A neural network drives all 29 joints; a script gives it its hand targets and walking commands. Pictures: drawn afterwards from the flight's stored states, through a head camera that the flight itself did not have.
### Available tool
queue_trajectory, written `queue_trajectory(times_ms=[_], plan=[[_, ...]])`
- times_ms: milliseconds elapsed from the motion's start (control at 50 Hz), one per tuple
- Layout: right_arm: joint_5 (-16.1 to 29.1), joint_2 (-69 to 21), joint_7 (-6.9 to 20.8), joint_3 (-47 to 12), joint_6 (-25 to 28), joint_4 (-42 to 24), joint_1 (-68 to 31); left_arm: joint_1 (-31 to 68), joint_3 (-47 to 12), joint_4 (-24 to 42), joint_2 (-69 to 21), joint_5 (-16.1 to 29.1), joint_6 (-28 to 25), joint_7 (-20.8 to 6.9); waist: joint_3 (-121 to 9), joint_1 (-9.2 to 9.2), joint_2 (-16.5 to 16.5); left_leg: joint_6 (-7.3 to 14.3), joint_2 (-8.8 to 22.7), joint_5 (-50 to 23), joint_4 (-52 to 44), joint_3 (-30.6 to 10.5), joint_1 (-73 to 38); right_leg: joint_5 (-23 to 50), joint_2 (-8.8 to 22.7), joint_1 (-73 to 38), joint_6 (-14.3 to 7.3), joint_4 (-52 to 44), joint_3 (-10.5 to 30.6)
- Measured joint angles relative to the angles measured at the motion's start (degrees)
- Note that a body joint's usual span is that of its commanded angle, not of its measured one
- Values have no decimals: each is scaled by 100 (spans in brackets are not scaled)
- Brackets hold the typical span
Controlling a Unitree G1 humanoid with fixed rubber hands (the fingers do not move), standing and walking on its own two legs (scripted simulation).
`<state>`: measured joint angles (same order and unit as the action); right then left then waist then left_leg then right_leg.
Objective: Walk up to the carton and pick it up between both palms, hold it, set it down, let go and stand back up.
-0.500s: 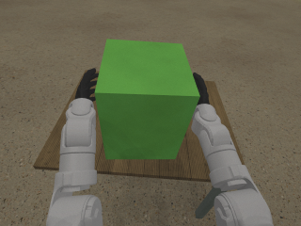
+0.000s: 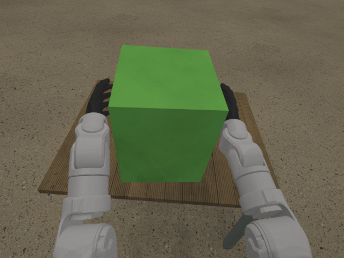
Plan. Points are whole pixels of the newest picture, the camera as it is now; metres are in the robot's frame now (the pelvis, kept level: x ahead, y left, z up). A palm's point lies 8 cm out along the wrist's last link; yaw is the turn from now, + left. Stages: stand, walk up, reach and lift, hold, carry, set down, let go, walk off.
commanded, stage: hold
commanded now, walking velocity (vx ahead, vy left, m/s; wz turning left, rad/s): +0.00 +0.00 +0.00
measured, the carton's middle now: (163, 117) +0.40 +0.00 +0.14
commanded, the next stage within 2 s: none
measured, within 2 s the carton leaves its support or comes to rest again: neither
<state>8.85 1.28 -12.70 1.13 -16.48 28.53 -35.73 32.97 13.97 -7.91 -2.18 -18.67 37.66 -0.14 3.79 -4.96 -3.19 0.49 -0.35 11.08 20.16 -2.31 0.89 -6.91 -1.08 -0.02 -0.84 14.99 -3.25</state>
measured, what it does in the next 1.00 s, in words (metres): stands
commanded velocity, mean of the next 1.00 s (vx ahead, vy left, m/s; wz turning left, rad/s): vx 0.00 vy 0.00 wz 0.00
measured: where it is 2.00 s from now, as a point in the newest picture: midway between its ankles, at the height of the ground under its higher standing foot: outside the picture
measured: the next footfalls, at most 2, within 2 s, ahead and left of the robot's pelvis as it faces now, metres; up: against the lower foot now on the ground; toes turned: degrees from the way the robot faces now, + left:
none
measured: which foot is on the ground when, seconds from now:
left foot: down 0.00-1.00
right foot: down 0.00-1.00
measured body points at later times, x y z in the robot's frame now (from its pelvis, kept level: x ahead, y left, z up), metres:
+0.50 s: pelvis +0.00 +0.00 +0.00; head -0.03 +0.03 +0.45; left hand +0.38 +0.15 +0.17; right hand +0.37 -0.15 +0.16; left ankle +0.01 +0.11 -0.75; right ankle +0.03 -0.11 -0.75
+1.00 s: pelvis +0.00 +0.00 +0.00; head -0.04 +0.03 +0.45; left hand +0.38 +0.15 +0.18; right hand +0.37 -0.14 +0.17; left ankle +0.01 +0.11 -0.75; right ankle +0.03 -0.11 -0.75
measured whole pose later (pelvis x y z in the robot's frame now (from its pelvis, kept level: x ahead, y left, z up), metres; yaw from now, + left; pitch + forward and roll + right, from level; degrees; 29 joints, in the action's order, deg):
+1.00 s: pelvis +0.00 +0.00 +0.00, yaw +0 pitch -8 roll -1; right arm 10.2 1.9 -13.4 0.0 -17.2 26.9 -35.7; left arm 32.3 14.4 -6.1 -2.5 -17.7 38.4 0.0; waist 3.3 -4.9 -3.0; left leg 0.6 -0.5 11.1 20.4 -2.4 0.9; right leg -7.0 -0.9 -0.2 -0.7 15.1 -3.6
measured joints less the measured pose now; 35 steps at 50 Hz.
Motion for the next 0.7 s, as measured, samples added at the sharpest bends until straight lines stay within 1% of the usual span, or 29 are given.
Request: queue_trajectory(times_ms=[700], plan=[[-15,-11,0,15,11,4,-1,10,10,-14,-1,1,-6,-7,6,1,-2,-1,1,-13,-9,9,1,1,2,5,-5,7,-9]])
